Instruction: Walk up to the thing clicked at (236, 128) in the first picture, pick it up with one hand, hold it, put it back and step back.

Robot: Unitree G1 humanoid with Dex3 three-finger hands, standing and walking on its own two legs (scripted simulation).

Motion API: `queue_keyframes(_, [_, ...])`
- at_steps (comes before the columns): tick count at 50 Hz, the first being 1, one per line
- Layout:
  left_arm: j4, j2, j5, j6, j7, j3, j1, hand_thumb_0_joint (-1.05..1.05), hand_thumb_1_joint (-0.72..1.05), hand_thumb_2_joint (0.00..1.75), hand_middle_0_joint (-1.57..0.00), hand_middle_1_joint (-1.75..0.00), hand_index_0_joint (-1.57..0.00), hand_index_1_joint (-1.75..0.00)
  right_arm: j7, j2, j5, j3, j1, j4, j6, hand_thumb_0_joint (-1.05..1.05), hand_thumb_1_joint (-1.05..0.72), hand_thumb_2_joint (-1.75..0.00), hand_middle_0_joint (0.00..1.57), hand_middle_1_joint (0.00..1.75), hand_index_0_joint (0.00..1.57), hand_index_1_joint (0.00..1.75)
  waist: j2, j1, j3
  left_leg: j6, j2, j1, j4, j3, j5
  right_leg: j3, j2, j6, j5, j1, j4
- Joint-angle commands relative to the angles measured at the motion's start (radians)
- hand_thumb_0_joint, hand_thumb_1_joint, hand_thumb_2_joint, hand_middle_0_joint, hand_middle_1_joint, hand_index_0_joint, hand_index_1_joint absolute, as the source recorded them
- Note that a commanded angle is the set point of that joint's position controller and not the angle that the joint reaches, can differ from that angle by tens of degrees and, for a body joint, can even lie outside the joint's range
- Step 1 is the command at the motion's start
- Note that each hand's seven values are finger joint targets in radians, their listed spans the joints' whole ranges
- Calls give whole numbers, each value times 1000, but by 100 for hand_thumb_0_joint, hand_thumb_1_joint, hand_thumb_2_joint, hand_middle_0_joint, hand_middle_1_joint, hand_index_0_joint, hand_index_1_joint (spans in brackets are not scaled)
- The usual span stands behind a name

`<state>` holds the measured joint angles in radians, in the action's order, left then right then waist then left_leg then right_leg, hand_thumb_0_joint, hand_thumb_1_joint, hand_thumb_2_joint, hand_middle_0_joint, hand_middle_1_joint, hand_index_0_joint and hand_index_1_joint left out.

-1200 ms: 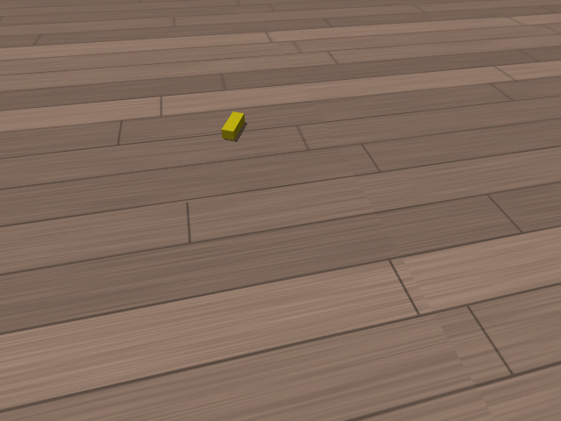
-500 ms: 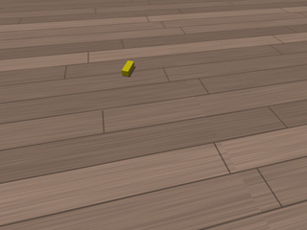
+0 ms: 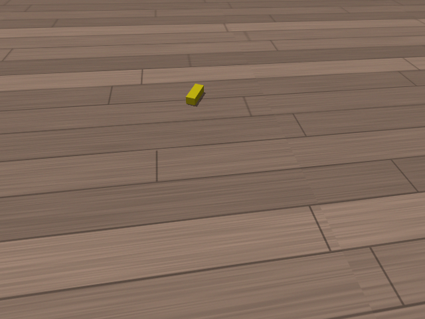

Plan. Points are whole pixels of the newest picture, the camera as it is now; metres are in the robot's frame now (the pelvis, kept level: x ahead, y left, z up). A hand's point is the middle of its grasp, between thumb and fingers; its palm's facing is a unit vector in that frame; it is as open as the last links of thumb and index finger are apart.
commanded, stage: walk up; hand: left
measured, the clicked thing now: (195, 94) +1.94 +0.09 -0.75
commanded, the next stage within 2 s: none
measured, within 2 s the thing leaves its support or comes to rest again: neither
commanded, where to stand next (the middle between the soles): +2.06 -0.33 m, yaw +71 degrees
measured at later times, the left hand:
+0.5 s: hand (50, 292) +0.24 +0.35 -0.14, palm faces +0.25 -0.94 -0.22, open 7.4 cm
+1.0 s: hand (107, 238) +0.36 +0.25 -0.13, palm faces +0.58 -0.70 -0.41, open 7.4 cm
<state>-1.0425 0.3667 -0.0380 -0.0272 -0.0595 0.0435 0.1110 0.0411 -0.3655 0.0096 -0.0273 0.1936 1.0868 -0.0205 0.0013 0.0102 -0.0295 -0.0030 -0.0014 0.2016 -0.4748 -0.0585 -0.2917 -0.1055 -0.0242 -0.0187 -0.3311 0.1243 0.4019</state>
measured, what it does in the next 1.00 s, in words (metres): walks ahead, turning left: left foot, then right foot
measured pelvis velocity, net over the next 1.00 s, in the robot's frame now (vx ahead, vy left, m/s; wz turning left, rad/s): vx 0.52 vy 0.01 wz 0.63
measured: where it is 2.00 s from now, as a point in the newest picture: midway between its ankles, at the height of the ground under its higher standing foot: (210, 178)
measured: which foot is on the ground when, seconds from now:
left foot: up 0.00-0.22, down 0.24-0.76, up 0.78-1.00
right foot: down 0.00-0.26, up 0.28-0.70, down 0.72-1.00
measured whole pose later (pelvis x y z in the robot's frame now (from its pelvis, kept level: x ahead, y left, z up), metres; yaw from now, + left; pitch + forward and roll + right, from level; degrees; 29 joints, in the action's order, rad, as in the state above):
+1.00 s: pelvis +0.52 +0.01 -0.01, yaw +36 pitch +0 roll +1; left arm -0.90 0.44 -0.05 -0.02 -0.09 0.08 0.30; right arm -0.01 -0.47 -0.01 -0.03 0.19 0.89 -0.08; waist 0.01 -0.12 -0.03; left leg -0.07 0.03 0.63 -1.01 0.06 -0.21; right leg -0.19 -0.02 -0.05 -0.35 0.10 0.44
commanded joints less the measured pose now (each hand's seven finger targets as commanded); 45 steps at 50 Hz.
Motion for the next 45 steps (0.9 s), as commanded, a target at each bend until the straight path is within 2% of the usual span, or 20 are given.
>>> queue_keyframes(1, [149,379,11,-22,-5,126,-26,0,90,90,-20,-30,-20,-30,5,-286,22,-89,-279,-207,-39,0,-90,-90,20,30,20,30,-184,-158,-45,23,106,632,-410,89,-144,416,-525,-220,-403,-245,-331])
queue_keyframes(4, [203,331,-6,-33,-19,121,-124,0,90,90,-20,-30,-20,-30,46,-302,7,-106,-136,-175,-37,0,-90,-90,20,30,20,30,-133,-73,-22,-4,150,476,-380,53,-94,209,-411,-175,-380,-155,-294])
queue_keyframes(8, [248,348,-16,-19,-42,135,-213,0,90,90,-20,-30,-20,-30,60,-290,-7,-105,1,-159,-18,0,-90,-90,20,30,20,30,-181,-7,46,15,101,153,-203,203,36,-46,-265,-125,-323,-13,-191])
queue_keyframes(12, [252,248,-19,17,-48,110,-152,0,90,90,-20,-30,-20,-30,2,-355,4,-151,304,-83,-27,0,-90,-90,20,30,20,30,187,128,135,-39,-18,-400,-82,222,-45,-171,-100,-84,-151,337,482])
queue_keyframes(13, [269,190,-14,19,-59,89,-145,0,90,90,-20,-30,-20,-30,-17,-445,16,-172,373,-90,-24,0,-90,-90,20,30,20,30,349,162,76,-90,114,-452,68,-67,-319,-129,-16,-55,-277,574,738])
queue_keyframes(15, [334,262,-11,14,-78,74,-179,0,90,90,-20,-30,-20,-30,-32,-550,-21,-165,159,-185,-31,0,-90,-90,20,30,20,30,230,44,-59,-271,472,-107,518,-864,-813,177,-26,-31,-195,648,897])
queue_keyframes(16, [313,303,-11,11,-77,74,-178,0,90,90,-20,-30,-20,-30,-40,-534,-24,-154,46,-210,-47,0,-90,-90,20,30,20,30,140,-18,-140,-292,502,-1,546,-850,-753,232,-90,-13,-176,614,891])
queue_keyframes(17, [272,312,1,8,-78,78,-146,0,90,90,-20,-30,-20,-30,-46,-491,-15,-133,19,-217,-65,0,-90,-90,20,30,20,30,60,-42,-129,-259,436,17,471,-668,-606,243,-115,4,-134,569,850])
queue_keyframes(19, [222,315,20,18,-78,88,-76,0,90,90,-20,-30,-20,-30,-54,-434,-14,-101,-6,-228,-92,0,-90,-90,20,30,20,30,67,-70,-78,-182,298,61,363,-352,-382,236,-138,20,-40,470,711])
queue_keyframes(21, [220,318,14,30,-85,92,-35,0,90,90,-20,-30,-20,-30,-51,-417,-19,-94,-11,-215,-104,0,-90,-90,20,30,20,30,91,-81,-46,-162,241,110,354,-240,-326,200,-123,40,41,410,659])
queue_keyframes(27, [305,299,2,39,-107,96,-116,0,90,90,-20,-30,-20,-30,-60,-437,-14,-104,44,-210,-123,0,-90,-90,20,30,20,30,98,-46,-12,-181,201,50,340,-197,-254,175,-97,81,144,484,520])
queue_keyframes(33, [351,278,5,25,-106,104,-191,0,90,90,-20,-30,-20,-30,-81,-451,7,-117,68,-209,-114,0,-90,-90,20,30,20,30,135,-20,19,-188,216,-37,197,-182,-12,163,-120,45,37,403,292])
queue_keyframes(35, [330,270,3,16,-93,110,-106,0,90,90,-20,-30,-20,-30,-91,-445,14,-116,34,-216,-104,0,-90,-90,20,30,20,30,179,-66,62,-179,221,-43,39,-163,270,123,-91,21,-38,285,227])
queue_keyframes(36, [280,285,3,5,-81,124,55,0,90,90,-20,-30,-20,-30,-96,-429,11,-110,-6,-229,-97,0,-90,-90,20,30,20,30,111,-157,132,-147,192,46,-196,-117,356,130,-86,-7,22,53,115])
queue_keyframes(37, [176,351,-6,-2,-61,156,231,0,90,90,-20,-30,-20,-30,-95,-312,23,-79,33,-250,-93,0,-90,-90,20,30,20,30,-108,-232,225,-118,74,248,-550,-25,209,169,-85,-3,-3,-193,65])
queue_keyframes(38, [144,448,-21,-6,-42,178,327,0,90,90,-20,-30,-20,-30,-95,-193,22,-33,53,-280,-94,0,-90,-90,20,30,20,30,-420,-263,199,-88,-52,608,-816,79,-277,422,-290,28,-139,-362,-27])
queue_keyframes(39, [164,501,-11,-3,-31,167,245,0,90,90,-20,-30,-20,-30,-110,-261,14,-46,78,-281,-88,0,-90,-90,20,30,20,30,-481,-203,186,-69,-79,758,-961,118,-291,743,-409,-16,-176,-370,-235])
queue_keyframes(40, [213,506,0,-8,-21,164,138,0,90,90,-20,-30,-20,-30,-119,-304,23,-54,59,-251,-86,0,-90,-90,20,30,20,30,-436,-171,132,-74,26,738,-1010,63,-238,778,-450,-52,-170,-251,-243])
queue_keyframes(43, [209,335,2,-24,-10,119,65,0,90,90,-20,-30,-20,-30,-81,-302,-30,-58,57,-187,-85,0,-90,-90,20,30,20,30,-246,-90,6,-94,83,539,-794,-8,23,231,-228,23,282,-33,-83])
queue_keyframes(45, [207,283,-1,-29,-8,101,89,0,90,90,-20,-30,-20,-30,-64,-284,-21,-54,107,-186,-75,0,-90,-90,20,30,20,30,-216,-71,10,-81,72,457,-677,27,55,87,-188,-4,543,-23,-18])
